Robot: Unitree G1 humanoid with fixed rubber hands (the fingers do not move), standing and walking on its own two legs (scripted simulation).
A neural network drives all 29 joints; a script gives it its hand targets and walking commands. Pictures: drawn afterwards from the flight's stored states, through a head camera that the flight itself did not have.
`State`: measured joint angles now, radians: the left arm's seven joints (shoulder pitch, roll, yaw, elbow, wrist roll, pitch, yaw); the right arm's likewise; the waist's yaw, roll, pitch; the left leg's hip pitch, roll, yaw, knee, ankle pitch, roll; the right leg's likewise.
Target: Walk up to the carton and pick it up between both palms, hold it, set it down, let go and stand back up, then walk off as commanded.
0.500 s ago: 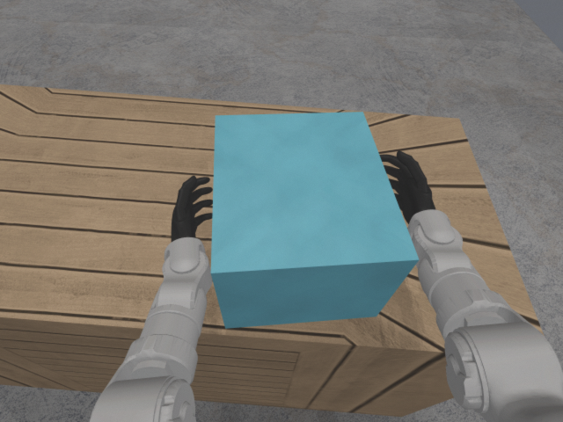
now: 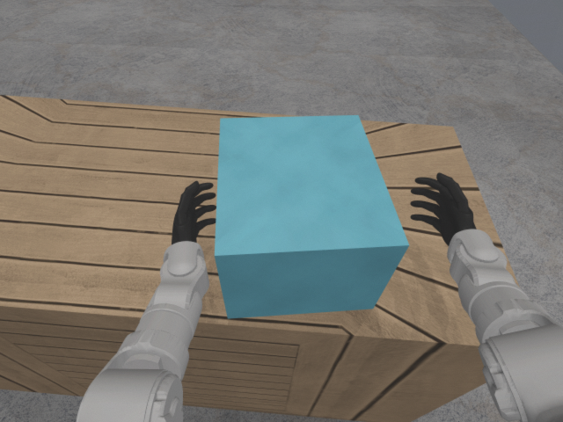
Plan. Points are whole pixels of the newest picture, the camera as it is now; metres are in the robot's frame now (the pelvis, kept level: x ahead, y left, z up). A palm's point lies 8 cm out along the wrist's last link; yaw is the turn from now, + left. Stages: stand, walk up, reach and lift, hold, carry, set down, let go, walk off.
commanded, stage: set down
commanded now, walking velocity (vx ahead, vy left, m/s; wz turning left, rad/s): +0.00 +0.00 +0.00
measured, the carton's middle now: (295, 212) +0.47 +0.00 +0.03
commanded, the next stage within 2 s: none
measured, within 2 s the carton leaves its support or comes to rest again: neither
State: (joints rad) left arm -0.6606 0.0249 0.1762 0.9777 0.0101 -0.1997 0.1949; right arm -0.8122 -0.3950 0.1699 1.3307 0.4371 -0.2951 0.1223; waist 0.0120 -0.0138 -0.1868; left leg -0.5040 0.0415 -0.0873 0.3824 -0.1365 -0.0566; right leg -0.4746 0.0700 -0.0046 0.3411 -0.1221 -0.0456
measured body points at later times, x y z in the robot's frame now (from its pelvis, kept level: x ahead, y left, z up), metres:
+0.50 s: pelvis -0.01 +0.00 +0.00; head -0.01 +0.01 +0.45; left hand +0.34 +0.19 +0.05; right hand +0.35 -0.25 +0.06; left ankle +0.02 +0.15 -0.74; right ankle +0.01 -0.09 -0.74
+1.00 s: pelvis +0.00 -0.01 +0.01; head -0.04 +0.00 +0.45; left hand +0.27 +0.20 +0.06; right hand +0.27 -0.26 +0.05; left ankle +0.02 +0.15 -0.74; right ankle +0.01 -0.09 -0.74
